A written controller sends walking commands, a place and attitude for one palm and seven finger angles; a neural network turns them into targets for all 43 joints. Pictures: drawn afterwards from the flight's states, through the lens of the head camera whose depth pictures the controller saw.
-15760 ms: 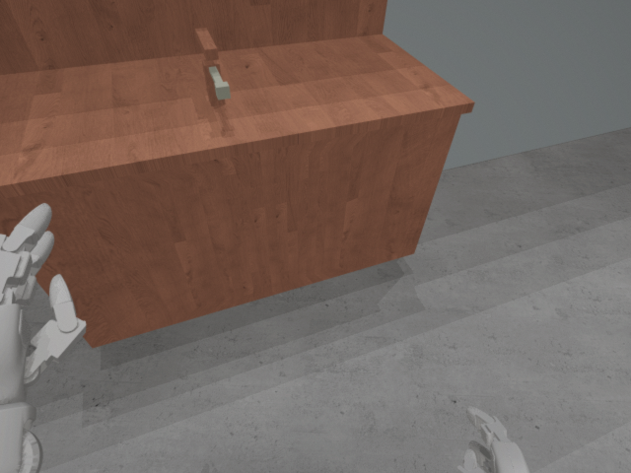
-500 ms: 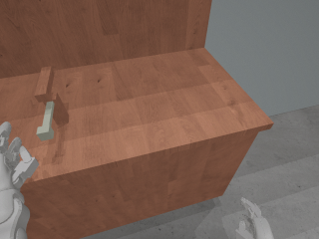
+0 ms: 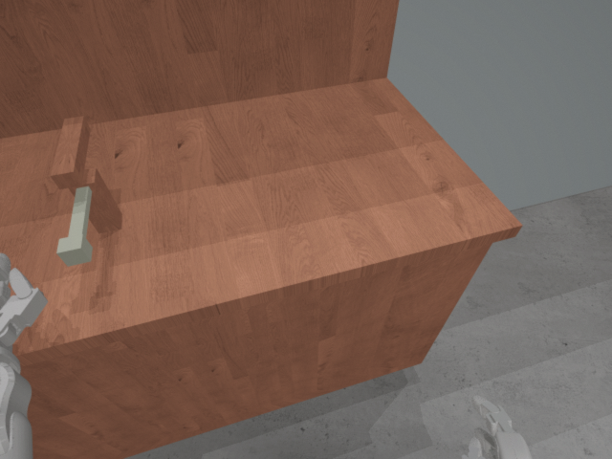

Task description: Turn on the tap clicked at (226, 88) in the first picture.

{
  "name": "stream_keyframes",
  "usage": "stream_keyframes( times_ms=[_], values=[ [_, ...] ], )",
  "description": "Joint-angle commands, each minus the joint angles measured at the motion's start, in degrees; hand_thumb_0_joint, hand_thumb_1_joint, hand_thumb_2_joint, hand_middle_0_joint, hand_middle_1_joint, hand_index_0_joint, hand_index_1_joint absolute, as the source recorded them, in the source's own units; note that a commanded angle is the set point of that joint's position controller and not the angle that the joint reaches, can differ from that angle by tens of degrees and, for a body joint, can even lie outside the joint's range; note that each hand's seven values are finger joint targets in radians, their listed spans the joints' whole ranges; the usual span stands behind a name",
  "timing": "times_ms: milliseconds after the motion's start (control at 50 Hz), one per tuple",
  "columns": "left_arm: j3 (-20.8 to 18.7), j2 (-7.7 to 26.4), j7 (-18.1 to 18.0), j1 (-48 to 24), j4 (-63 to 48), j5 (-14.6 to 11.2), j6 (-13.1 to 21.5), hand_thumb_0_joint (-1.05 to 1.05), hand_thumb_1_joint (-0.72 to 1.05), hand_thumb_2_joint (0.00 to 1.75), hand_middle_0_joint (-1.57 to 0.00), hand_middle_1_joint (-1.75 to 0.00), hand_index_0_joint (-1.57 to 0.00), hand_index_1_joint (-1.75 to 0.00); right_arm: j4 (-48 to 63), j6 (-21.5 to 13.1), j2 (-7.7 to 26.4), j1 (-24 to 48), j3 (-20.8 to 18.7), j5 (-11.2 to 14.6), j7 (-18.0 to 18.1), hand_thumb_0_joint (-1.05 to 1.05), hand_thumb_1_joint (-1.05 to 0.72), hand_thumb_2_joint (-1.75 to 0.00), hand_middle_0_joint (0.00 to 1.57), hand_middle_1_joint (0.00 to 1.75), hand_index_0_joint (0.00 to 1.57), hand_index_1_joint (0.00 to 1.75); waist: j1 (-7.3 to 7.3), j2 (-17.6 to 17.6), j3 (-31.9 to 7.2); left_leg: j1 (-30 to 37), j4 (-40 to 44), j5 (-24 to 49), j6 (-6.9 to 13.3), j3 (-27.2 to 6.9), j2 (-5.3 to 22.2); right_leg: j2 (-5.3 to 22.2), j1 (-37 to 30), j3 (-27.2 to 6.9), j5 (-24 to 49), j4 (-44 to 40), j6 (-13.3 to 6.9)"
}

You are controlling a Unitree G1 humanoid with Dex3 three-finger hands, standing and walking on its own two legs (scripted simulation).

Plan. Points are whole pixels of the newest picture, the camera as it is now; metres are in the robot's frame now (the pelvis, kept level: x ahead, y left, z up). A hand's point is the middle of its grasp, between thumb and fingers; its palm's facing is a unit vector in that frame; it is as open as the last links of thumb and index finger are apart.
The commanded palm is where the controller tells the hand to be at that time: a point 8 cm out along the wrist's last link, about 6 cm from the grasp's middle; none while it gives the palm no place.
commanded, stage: reach beside the lever's end, fingers flat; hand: left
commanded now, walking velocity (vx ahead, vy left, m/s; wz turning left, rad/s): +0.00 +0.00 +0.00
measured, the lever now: (75, 250) +0.33 +0.33 +0.10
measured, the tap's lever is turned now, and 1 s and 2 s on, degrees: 0 0 12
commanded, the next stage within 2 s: push the lever round in 0.54 s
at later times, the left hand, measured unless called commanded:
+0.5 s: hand (39, 287) +0.28 +0.36 +0.09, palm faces +0.60 -0.80 -0.11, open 7.8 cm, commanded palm +0.22 +0.39 +0.09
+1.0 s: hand (58, 281) +0.29 +0.34 +0.08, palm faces +0.58 -0.81 -0.09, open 7.8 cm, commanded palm +0.24 +0.37 +0.09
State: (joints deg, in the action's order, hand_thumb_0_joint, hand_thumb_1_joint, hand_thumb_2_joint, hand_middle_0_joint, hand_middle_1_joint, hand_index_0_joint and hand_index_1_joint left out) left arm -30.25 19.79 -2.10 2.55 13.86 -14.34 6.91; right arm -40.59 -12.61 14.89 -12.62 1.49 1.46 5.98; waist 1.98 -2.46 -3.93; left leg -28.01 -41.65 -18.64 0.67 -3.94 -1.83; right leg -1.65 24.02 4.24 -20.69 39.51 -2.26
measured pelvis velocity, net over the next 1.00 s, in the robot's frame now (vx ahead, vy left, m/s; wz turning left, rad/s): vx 0.01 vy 0.01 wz -0.01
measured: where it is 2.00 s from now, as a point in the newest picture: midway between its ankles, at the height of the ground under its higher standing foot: outside the picture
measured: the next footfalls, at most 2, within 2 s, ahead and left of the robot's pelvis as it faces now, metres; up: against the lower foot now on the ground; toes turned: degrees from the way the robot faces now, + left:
none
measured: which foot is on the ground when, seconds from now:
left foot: down 0.00-1.00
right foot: down 0.00-1.00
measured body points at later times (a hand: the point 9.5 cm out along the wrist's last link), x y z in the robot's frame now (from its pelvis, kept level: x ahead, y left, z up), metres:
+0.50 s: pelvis +0.00 +0.00 +0.00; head +0.03 +0.00 +0.45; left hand +0.24 +0.40 +0.10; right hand +0.15 -0.25 -0.10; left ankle +0.03 +0.11 -0.72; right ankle +0.00 -0.09 -0.72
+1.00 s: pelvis +0.01 +0.01 +0.00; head +0.04 +0.01 +0.45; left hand +0.26 +0.38 +0.09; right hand +0.17 -0.23 -0.10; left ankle +0.03 +0.11 -0.72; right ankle +0.00 -0.09 -0.72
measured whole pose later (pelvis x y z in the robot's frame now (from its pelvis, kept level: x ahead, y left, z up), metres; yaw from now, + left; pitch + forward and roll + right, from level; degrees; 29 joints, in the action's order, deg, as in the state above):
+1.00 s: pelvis +0.01 +0.01 +0.00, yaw +0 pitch +7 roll -2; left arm -29.6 19.1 -2.6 -0.1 16.6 -13.1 8.6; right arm -38.6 -9.9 14.3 -12.7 1.5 1.0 5.3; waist 1.3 -2.1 -5.1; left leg -31.0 -43.9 -20.3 1.4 -3.5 -1.9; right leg -1.6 26.6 3.8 -21.7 40.8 -1.5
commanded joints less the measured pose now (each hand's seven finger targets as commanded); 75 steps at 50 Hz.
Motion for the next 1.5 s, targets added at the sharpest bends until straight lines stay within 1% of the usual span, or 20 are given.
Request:
stream_keyframes(
  times_ms=[0, 100, 200, 300, 380, 400, 520, 620, 680, 760, 880, 940, 1060, 1080, 1120, 1160, 1200, 1320, 1380, 1480],
  values=[
    [-6.8, 18.8, 0.7, -12.7, -8.8, -0.2, 4.6, 0.0, 0.9, 0.9, -0.15, -0.15, -0.15, -0.15, 7.9, -2.6, 7.9, 3.7, -3.0, -0.2, 0.9, 0.0, -0.9, -0.9, 0.2, 0.3, 0.2, 0.3, -0.13, -1.3, -9.6, 5.0, 5.5, 7.9, 1.1, -0.7, -0.1, 0.5, -2.1, -2.3, 10.7, -6.2, 1.0],
    [-7.1, 19.7, 1.9, -13.7, -7.3, 0.1, 6.3, 0.0, 0.9, 0.9, -0.15, -0.15, -0.15, -0.15, 8.0, -2.2, 7.9, 2.9, -3.1, -0.2, 0.6, 0.0, -0.9, -0.9, 0.2, 0.3, 0.2, 0.3, -0.02, -4.0, -11.0, 5.2, 5.0, 8.5, 1.1, -0.8, 0.0, 0.4, -1.6, -2.3, 10.8, -5.4, 0.9],
    [-6.8, 19.7, 2.9, -15.0, -4.1, -0.5, 6.3, 0.0, 0.9, 0.9, -0.15, -0.15, -0.15, -0.15, 8.0, -1.7, 8.3, 2.6, -3.1, 0.1, 0.7, 0.0, -0.9, -0.9, 0.2, 0.3, 0.2, 0.3, -0.74, -1.5, -9.7, 3.9, 4.8, 6.5, 1.4, -0.9, 0.1, 0.3, -0.5, -2.4, 9.6, -5.8, 1.1],
    [-8.8, 21.8, 2.5, -14.3, -3.7, -0.1, 6.5, 0.0, 0.9, 0.9, -0.15, -0.15, -0.15, -0.15, 8.3, -1.2, 8.5, 1.7, -3.3, -0.2, 0.6, 0.0, -0.9, -0.9, 0.2, 0.3, 0.2, 0.3, -0.02, -2.0, -11.9, 3.8, 4.3, 8.7, 1.4, -0.8, 0.1, 0.3, -1.8, -2.5, 11.5, -5.2, 1.0],
    [-8.8, 21.7, 2.1, -13.9, -7.3, 0.3, 7.8, 0.0, 0.9, 0.9, -0.15, -0.15, -0.15, -0.15, 8.7, -1.0, 8.1, 1.8, -3.4, -0.3, 0.2, 0.0, -0.9, -0.9, 0.2, 0.3, 0.2, 0.3, 0.31, -5.0, -13.7, 5.4, 4.2, 10.9, 1.2, -1.0, 0.4, 0.2, -2.1, -2.3, 12.6, -4.4, 0.8],
    [-7.5, 20.0, 2.1, -13.5, -7.3, 0.1, 7.8, 0.0, 0.9, 0.9, -0.15, -0.15, -0.15, -0.15, 8.9, -1.0, 8.1, 1.9, -3.4, -0.4, 0.2, 0.0, -0.9, -0.9, 0.2, 0.3, 0.2, 0.3, -0.12, -4.4, -13.1, 5.6, 4.2, 10.9, 1.2, -1.0, 0.3, 0.1, -1.6, -2.2, 12.6, -4.4, 0.9],
    [-10.2, 21.6, 2.9, -10.0, -4.6, -0.5, 6.7, 0.0, 0.9, 0.9, -0.15, -0.15, -0.15, -0.15, 8.7, -0.4, 8.4, 1.7, -3.6, -0.2, 0.3, 0.0, -0.9, -0.9, 0.2, 0.3, 0.2, 0.3, 0.64, -2.8, -11.9, 3.7, 4.0, 11.1, 1.3, -0.9, 0.3, 0.2, -2.0, -2.2, 13.2, -4.5, 0.9],
    [-7.7, 20.4, 2.9, -14.9, -6.8, 0.0, 7.3, 0.0, 0.9, 0.9, -0.15, -0.15, -0.15, -0.15, 8.5, -0.4, 8.3, 1.9, -3.3, -0.1, 0.6, 0.0, -0.9, -0.9, 0.2, 0.3, 0.2, 0.3, -0.82, -4.0, -10.9, 4.8, 4.0, 9.9, 1.1, -1.5, 0.6, 0.0, 0.6, -2.0, 10.9, -4.3, 0.8],
    [-4.1, 16.9, 3.0, -15.7, -8.1, -0.2, 7.7, 0.0, 0.9, 0.9, -0.15, -0.15, -0.15, -0.15, 8.6, -1.0, 8.2, 2.0, -3.4, -0.2, 0.7, 0.0, -0.9, -0.9, 0.2, 0.3, 0.2, 0.3, -1.33, -4.5, -11.8, 6.6, 4.1, 9.5, 0.9, -1.8, 0.6, -0.1, 1.5, -1.8, 10.3, -4.2, 0.7],
    [-4.8, 17.7, 2.1, -15.9, -7.8, 0.1, 6.6, 0.0, 0.9, 0.9, -0.15, -0.15, -0.15, -0.15, 8.4, -0.8, 8.3, 2.0, -3.4, -0.2, 0.8, 0.0, -0.9, -0.9, 0.2, 0.3, 0.2, 0.3, -0.99, -2.3, -12.7, 6.2, 4.4, 9.8, 0.6, -2.2, 0.7, 0.0, 0.5, -1.7, 10.7, -4.1, 0.7],
    [-5.2, 16.9, -0.3, -12.6, -9.9, 0.8, 5.9, 0.0, 0.9, 0.9, -0.15, -0.15, -0.15, -0.15, 9.3, -0.4, 7.7, 2.5, -3.3, -0.5, 0.3, 0.0, -0.9, -0.9, 0.2, 0.3, 0.2, 0.3, 0.38, -4.3, -13.5, 6.4, 4.4, 12.3, 0.1, -1.9, 0.8, 0.0, -1.1, -1.5, 12.3, -3.7, 0.5],
    [-5.1, 16.6, -1.5, -13.0, -10.1, 1.2, 5.8, 0.0, 0.9, 0.9, -0.15, -0.15, -0.15, -0.15, 9.4, 0.1, 7.8, 2.5, -3.3, -0.5, 0.1, 0.0, -0.9, -0.9, 0.2, 0.3, 0.2, 0.3, -0.12, -1.9, -13.0, 5.7, 4.1, 13.0, 0.3, -1.8, 0.8, 0.0, -1.1, -1.4, 13.2, -3.5, 0.7],
    [-0.5, 12.3, -2.4, -13.5, -14.2, 1.9, 5.8, 0.0, 0.9, 0.9, -0.15, -0.15, -0.15, -0.15, 9.7, 0.0, 7.2, 3.1, -3.2, -0.6, -0.2, 0.0, -0.9, -0.9, 0.2, 0.3, 0.2, 0.3, -0.49, -5.9, -13.4, 7.8, 4.2, 13.5, -0.3, -1.8, 1.0, -0.1, -0.2, -1.4, 12.5, -3.3, 0.4],
    [-0.4, 12.3, -2.7, -13.0, -14.2, 1.9, 5.8, 0.0, 0.9, 0.9, -0.15, -0.15, -0.15, -0.15, 9.7, 0.0, 7.4, 2.8, -3.3, -0.7, -0.2, 0.0, -0.9, -0.9, 0.2, 0.3, 0.2, 0.3, -0.74, -3.4, -13.4, 7.8, 4.2, 14.1, -0.4, -2.1, 1.2, -0.2, -0.3, -1.2, 12.7, -3.2, 0.5],
    [-2.1, 13.1, -3.4, -10.1, -13.5, 1.9, 5.3, 0.0, 0.9, 0.9, -0.15, -0.15, -0.15, -0.15, 9.6, 0.2, 7.5, 3.1, -3.4, -0.6, -0.1, 0.0, -0.9, -0.9, 0.2, 0.3, 0.2, 0.3, 0.18, -2.1, -13.0, 6.8, 4.3, 14.5, -0.4, -1.9, 1.2, -0.1, -1.3, -1.2, 13.4, -3.4, 0.5],
    [0.3, 10.8, -3.7, -11.4, -13.9, 2.0, 5.0, 0.0, 0.9, 0.9, -0.15, -0.15, -0.15, -0.15, 9.7, 0.3, 7.3, 3.2, -3.3, -0.5, -0.3, 0.0, -0.9, -0.9, 0.2, 0.3, 0.2, 0.3, -0.46, -1.9, -12.6, 6.6, 4.2, 13.7, -0.3, -1.5, 1.0, 0.0, -1.1, -1.3, 13.6, -3.5, 0.6],
    [-1.3, 12.0, -4.2, -10.5, -12.8, 1.8, 4.6, 0.0, 0.9, 0.9, -0.15, -0.15, -0.15, -0.15, 9.6, 0.6, 7.4, 3.4, -3.4, -0.5, -0.3, 0.0, -0.9, -0.9, 0.2, 0.3, 0.2, 0.3, -0.17, -0.4, -12.1, 5.4, 4.4, 12.4, -0.1, -1.3, 0.8, 0.0, -1.5, -1.4, 13.2, -3.8, 0.7],
    [-1.3, 12.8, -5.1, -12.5, -14.4, 2.7, 5.3, 0.0, 0.9, 0.9, -0.15, -0.15, -0.15, -0.15, 9.4, 1.1, 7.1, 3.9, -3.1, -0.6, -0.2, 0.0, -0.9, -0.9, 0.2, 0.3, 0.2, 0.3, -0.4, -2.0, -12.6, 5.4, 3.9, 12.4, 0.4, -0.7, 0.7, 0.1, -2.0, -2.0, 13.8, -3.9, 0.7],
    [1.0, 9.7, -5.1, -12.3, -14.2, 2.1, 5.8, 0.0, 0.9, 0.9, -0.15, -0.15, -0.15, -0.15, 9.5, 0.9, 6.9, 3.9, -3.2, -0.7, -0.3, 0.0, -0.9, -0.9, 0.2, 0.3, 0.2, 0.3, -0.82, -1.5, -12.4, 5.7, 3.5, 11.6, 0.5, -0.5, 0.5, 0.1, -1.7, -2.0, 14.0, -4.0, 0.8],
    [2.0, 9.3, -7.1, -15.5, -13.8, 2.9, 5.1, 0.0, 0.9, 0.9, -0.15, -0.15, -0.15, -0.15, 9.4, 1.0, 6.9, 4.6, -3.1, -0.6, -0.2, 0.0, -0.9, -0.9, 0.2, 0.3, 0.2, 0.3, -1.11, -2.1, -11.6, 5.0, 3.9, 8.9, 0.7, -0.6, 0.4, 0.4, -1.0, -2.3, 11.7, -4.6, 0.8]
  ],
)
